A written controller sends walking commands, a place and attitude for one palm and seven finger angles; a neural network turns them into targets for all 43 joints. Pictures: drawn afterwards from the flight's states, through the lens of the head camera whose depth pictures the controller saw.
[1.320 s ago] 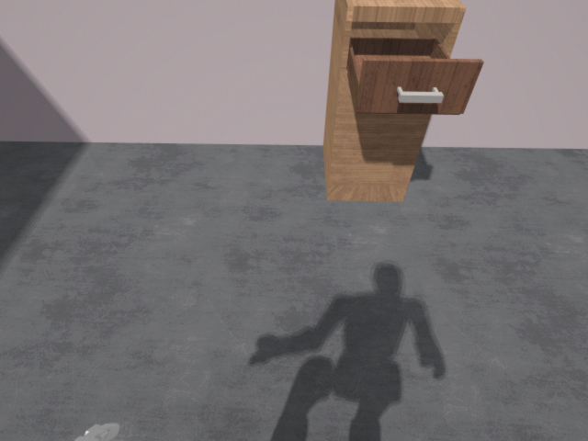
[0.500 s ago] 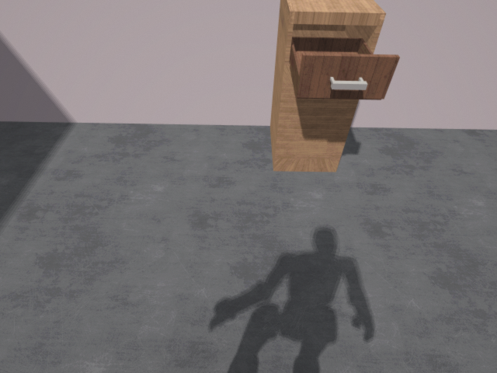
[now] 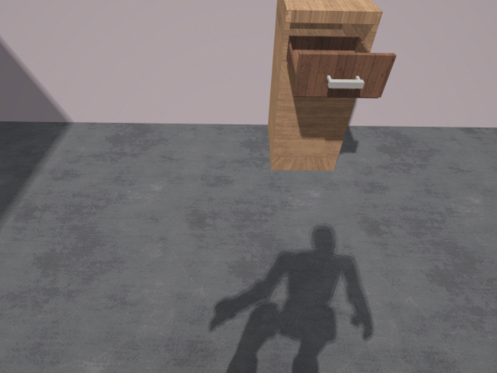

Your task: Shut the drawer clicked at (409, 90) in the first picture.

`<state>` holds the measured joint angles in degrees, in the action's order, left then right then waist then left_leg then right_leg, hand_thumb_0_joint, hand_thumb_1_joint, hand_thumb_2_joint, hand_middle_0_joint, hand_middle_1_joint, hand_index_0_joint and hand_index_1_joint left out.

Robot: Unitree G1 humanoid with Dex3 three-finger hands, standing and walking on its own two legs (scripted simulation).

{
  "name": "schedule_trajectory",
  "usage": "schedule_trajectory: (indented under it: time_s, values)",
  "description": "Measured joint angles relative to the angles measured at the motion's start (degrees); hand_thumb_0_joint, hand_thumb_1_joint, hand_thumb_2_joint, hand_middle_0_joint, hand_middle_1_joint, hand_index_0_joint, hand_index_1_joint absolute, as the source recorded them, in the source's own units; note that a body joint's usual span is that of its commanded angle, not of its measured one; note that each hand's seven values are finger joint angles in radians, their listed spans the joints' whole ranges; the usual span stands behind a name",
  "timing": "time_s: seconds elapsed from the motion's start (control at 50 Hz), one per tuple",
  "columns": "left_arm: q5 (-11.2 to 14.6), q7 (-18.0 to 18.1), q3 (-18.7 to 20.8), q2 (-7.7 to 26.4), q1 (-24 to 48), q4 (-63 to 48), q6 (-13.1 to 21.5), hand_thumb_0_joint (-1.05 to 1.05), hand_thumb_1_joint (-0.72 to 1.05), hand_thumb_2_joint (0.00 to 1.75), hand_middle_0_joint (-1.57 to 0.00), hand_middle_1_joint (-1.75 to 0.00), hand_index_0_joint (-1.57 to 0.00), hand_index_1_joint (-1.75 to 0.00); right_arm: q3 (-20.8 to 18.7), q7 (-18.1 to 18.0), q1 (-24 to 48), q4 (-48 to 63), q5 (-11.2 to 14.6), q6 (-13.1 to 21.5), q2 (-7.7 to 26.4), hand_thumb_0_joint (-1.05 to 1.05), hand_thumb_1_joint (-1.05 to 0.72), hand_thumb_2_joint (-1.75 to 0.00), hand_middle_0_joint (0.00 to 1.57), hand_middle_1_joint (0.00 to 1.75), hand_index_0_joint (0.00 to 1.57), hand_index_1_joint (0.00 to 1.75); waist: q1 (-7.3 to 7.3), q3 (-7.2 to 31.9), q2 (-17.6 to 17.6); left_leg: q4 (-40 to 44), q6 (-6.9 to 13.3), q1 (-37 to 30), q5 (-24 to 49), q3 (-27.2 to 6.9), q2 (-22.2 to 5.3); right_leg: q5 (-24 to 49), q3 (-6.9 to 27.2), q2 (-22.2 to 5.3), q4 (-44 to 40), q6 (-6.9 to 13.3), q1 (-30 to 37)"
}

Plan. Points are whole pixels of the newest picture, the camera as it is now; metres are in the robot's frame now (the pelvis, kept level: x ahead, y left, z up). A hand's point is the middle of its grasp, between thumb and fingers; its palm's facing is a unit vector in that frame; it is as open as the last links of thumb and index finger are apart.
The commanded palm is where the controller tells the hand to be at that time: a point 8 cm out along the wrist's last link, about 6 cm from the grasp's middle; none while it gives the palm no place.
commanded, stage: look at it before walking up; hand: left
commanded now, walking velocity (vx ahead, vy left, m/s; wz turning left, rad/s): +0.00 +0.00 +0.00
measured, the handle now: (344, 81) +1.06 -0.28 -0.04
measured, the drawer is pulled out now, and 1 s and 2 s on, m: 0.29 0.29 0.29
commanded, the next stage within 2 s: walk to a spot facing it in 0.12 s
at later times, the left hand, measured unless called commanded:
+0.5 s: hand out of the picture +0.06 +0.22 -0.18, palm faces -0.09 -0.95 -0.29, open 7.4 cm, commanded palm none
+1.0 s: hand out of the picture +0.06 +0.13 -0.16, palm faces -0.26 -0.93 -0.24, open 7.4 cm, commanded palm none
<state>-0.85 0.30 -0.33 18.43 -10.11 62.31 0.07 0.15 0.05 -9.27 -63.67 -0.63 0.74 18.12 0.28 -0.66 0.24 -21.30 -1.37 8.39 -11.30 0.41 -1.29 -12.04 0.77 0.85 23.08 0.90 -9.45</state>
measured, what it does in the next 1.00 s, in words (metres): lifts its left foot, turning right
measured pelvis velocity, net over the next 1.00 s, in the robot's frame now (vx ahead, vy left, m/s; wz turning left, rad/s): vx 0.00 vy -0.05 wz -0.38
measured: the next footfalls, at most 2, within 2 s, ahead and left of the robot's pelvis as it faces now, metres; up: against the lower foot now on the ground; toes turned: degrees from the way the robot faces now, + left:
left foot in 1.38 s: +0.26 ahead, +0.03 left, +0.00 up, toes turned -35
right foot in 1.92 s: +0.35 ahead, -0.16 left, +0.00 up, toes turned -66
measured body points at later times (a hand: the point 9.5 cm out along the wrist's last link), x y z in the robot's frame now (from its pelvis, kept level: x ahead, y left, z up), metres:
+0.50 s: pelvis +0.00 +0.00 -0.01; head +0.01 +0.00 +0.44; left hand +0.07 +0.27 -0.15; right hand +0.05 -0.27 -0.15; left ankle +0.00 +0.14 -0.74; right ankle +0.01 -0.11 -0.74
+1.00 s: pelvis +0.00 -0.05 +0.00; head +0.01 -0.07 +0.45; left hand +0.08 +0.18 -0.14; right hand -0.01 -0.32 -0.15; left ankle +0.04 +0.12 -0.65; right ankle -0.01 -0.09 -0.75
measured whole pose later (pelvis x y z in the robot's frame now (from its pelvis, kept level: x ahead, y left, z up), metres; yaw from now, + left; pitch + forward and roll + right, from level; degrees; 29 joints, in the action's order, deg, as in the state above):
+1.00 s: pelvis +0.00 -0.05 +0.00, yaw -22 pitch +2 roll +1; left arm -1.1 -0.2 3.1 9.9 -21.8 54.8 1.1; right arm -4.4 0.4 -10.5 -54.3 -2.0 -1.4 14.3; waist 2.6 0.4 -1.0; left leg -63.8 -4.3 30.6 -12.5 -1.2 -4.7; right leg -9.6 4.9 7.3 21.0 6.5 -12.8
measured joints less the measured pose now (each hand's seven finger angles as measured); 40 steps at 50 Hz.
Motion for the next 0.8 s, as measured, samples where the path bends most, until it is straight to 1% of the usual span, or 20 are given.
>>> schedule_trajectory:
  time_s: [0.24, 0.28, 0.38, 0.5, 0.52, 0.54, 0.58, 0.6, 0.62, 0.64, 0.66, 0.68, 0.7, 0.72, 0.76, 0.8]
  values:
    - [0.03, 0.06, 0.06, 0.00, 0.06, 0.12, 0.19, 0.01, 0.91, 0.90, -0.20, -0.30, -0.20, -0.30, 0.04, -0.03, 0.11, -0.26, 0.02, -0.04, -0.24, 0.00, -0.91, -0.90, 0.20, 0.30, 0.20, 0.30, -0.01, -0.15, 0.07, 0.27, -0.13, -0.32, -0.17, -0.09, -0.21, 0.03, -0.09, 0.21, -0.65, 0.12, 0.50]
    - [0.04, 0.02, 0.12, 0.00, 0.07, 0.00, 0.14, 0.01, 0.91, 0.90, -0.20, -0.30, -0.20, -0.30, 0.01, -0.07, 0.25, -0.24, -0.01, -0.02, -0.29, 0.00, -0.91, -0.90, 0.20, 0.30, 0.20, 0.30, 0.17, -0.18, 0.12, 0.24, -0.15, -0.41, -0.26, 0.13, -0.29, 0.01, 0.13, 0.29, -0.58, 0.14, 0.47]
    - [-0.01, 0.40, 0.93, -0.76, -0.87, -1.65, -1.18, 0.01, 0.91, 0.90, -0.20, -0.30, -0.20, -0.30, -0.68, -0.86, 0.73, 1.86, -0.06, -0.54, -1.24, 0.00, -0.91, -0.90, 0.20, 0.30, 0.20, 0.30, 0.78, -0.53, 0.15, -2.83, -0.29, 1.04, -2.04, 2.23, -1.09, -0.88, 2.18, 1.13, 2.54, 0.15, -1.92]
    - [-0.29, -0.20, 1.73, -2.48, -2.55, -4.46, -3.01, 0.01, 0.91, 0.90, -0.20, -0.30, -0.20, -0.30, -1.50, -1.07, -0.13, 5.65, -0.15, -1.38, -3.95, 0.00, -0.91, -0.90, 0.20, 0.30, 0.20, 0.30, 0.67, -1.63, 1.11, -7.91, -0.25, 3.76, -4.80, 5.63, -1.89, -3.14, 5.39, 2.18, 9.66, 0.11, -7.00]
    - [-0.30, -0.35, 1.91, -2.69, -2.72, -4.98, -3.21, 0.01, 0.91, 0.90, -0.20, -0.30, -0.20, -0.30, -1.61, -1.05, -0.31, 6.12, -0.18, -1.42, -4.42, 0.00, -0.91, -0.90, 0.20, 0.30, 0.20, 0.30, 0.80, -2.00, 1.48, -8.59, -0.23, 4.01, -5.16, 6.41, -1.92, -3.80, 5.17, 1.99, 12.13, -0.02, -8.35]
    - [-0.34, -0.47, 2.15, -2.95, -2.88, -5.47, -3.45, 0.01, 0.91, 0.90, -0.20, -0.30, -0.20, -0.30, -1.74, -1.02, -0.43, 6.48, -0.23, -1.42, -4.84, 0.00, -0.91, -0.90, 0.20, 0.30, 0.20, 0.30, 0.99, -2.47, 1.74, -9.22, -0.24, 4.06, -5.52, 7.30, -2.06, -6.25, 4.18, 1.61, 15.81, -0.40, -9.86]
    - [-0.41, -0.68, 2.64, -3.70, -3.18, -6.28, -3.92, 0.01, 0.91, 0.90, -0.20, -0.30, -0.20, -0.30, -2.05, -0.99, -0.70, 7.01, -0.36, -1.43, -5.47, 0.00, -0.91, -0.90, 0.20, 0.30, 0.20, 0.30, 1.25, -3.41, 1.59, -10.30, -0.47, 3.85, -6.21, 8.88, -2.76, -11.73, 1.62, 0.77, 22.51, -1.06, -11.99]
    - [-0.43, -0.82, 2.83, -4.16, -3.40, -6.69, -4.06, 0.01, 0.91, 0.90, -0.20, -0.30, -0.20, -0.30, -2.21, -0.97, -0.88, 7.24, -0.46, -1.50, -5.63, 0.00, -0.91, -0.90, 0.20, 0.30, 0.20, 0.30, 1.34, -3.72, 1.17, -10.92, -0.75, 3.80, -6.59, 9.53, -3.34, -13.11, 0.34, 0.31, 23.90, -1.18, -12.29]
    - [-0.45, -0.98, 2.98, -4.66, -3.71, -7.15, -4.04, 0.01, 0.91, 0.90, -0.20, -0.30, -0.20, -0.30, -2.40, -0.94, -1.06, 7.43, -0.56, -1.64, -5.65, 0.00, -0.91, -0.90, 0.20, 0.30, 0.20, 0.30, 1.47, -3.94, 0.56, -11.87, -1.16, 3.91, -7.13, 10.10, -4.09, -13.05, -0.89, -0.13, 23.62, -1.25, -11.98]
    - [-0.47, -1.14, 3.11, -5.12, -4.15, -7.68, -3.81, 0.01, 0.91, 0.90, -0.20, -0.30, -0.20, -0.30, -2.59, -0.88, -1.26, 7.58, -0.62, -1.83, -5.56, 0.00, -0.91, -0.90, 0.20, 0.30, 0.20, 0.30, 1.63, -4.03, -0.15, -13.43, -1.68, 4.31, -7.97, 10.56, -5.00, -11.24, -1.98, -0.49, 21.49, -1.33, -10.99]
    - [-0.56, -1.25, 3.19, -5.40, -4.80, -8.31, -3.30, 0.01, 0.91, 0.90, -0.20, -0.30, -0.20, -0.30, -2.77, -0.79, -1.54, 7.79, -0.55, -2.10, -5.42, 0.00, -0.91, -0.90, 0.21, 0.30, 0.20, 0.30, 1.81, -3.84, -0.80, -16.08, -2.06, 5.43, -9.31, 10.84, -6.06, -8.77, -2.76, -0.53, 18.15, -0.69, -9.77]
    - [-0.77, -1.06, 3.25, -5.79, -5.06, -8.56, -2.63, 0.01, 0.91, 0.90, -0.20, -0.30, -0.20, -0.30, -3.05, -0.78, -1.39, 7.81, -0.45, -2.55, -5.29, 0.00, -0.91, -0.90, 0.21, 0.30, 0.20, 0.30, 1.86, -3.89, -1.61, -21.21, -2.20, 7.75, -12.71, 9.41, -6.58, -8.59, -3.15, 0.33, 18.45, 1.01, -10.39]
    - [-0.72, -0.73, 3.16, -6.12, -5.14, -8.70, -2.19, 0.01, 0.91, 0.90, -0.20, -0.30, -0.20, -0.30, -3.26, -0.86, -1.18, 7.84, -0.33, -3.12, -5.26, 0.00, -0.91, -0.90, 0.20, 0.30, 0.20, 0.30, 1.73, -4.14, -1.99, -27.05, -2.09, 10.36, -15.67, 6.82, -5.84, -8.72, -3.27, 0.93, 19.01, 2.57, -10.88]
    - [-0.64, -0.40, 3.13, -6.44, -5.25, -8.82, -1.98, 0.01, 0.91, 0.90, -0.20, -0.30, -0.20, -0.30, -3.40, -0.91, -1.05, 7.88, -0.20, -3.58, -5.30, 0.00, -0.91, -0.90, 0.20, 0.30, 0.20, 0.30, 1.59, -4.37, -2.14, -32.20, -1.85, 12.62, -16.85, 4.54, -4.80, -8.49, -3.35, 1.35, 18.49, 3.72, -10.68]
    - [-0.44, -0.03, 3.25, -6.92, -5.75, -8.95, -1.81, 0.01, 0.91, 0.90, -0.20, -0.30, -0.20, -0.30, -3.50, -0.76, -0.88, 7.80, -0.19, -3.83, -5.45, 0.01, -0.91, -0.90, 0.20, 0.30, 0.20, 0.30, 1.77, -4.32, -1.89, -39.42, -1.70, 16.09, -15.00, 2.28, -3.42, -6.61, -2.90, 2.12, 15.13, 4.90, -9.48]
    - [-0.17, -0.01, 3.28, -7.26, -6.59, -8.90, -1.56, 0.01, 0.91, 0.90, -0.20, -0.30, -0.20, -0.30, -3.57, -0.36, -0.72, 7.95, -0.48, -3.61, -5.47, 0.01, -0.91, -0.90, 0.20, 0.30, 0.20, 0.30, 2.03, -3.81, -1.51, -42.80, -1.89, 18.37, -10.72, 1.41, -3.01, -4.02, -1.88, 3.00, 10.74, 5.17, -8.03]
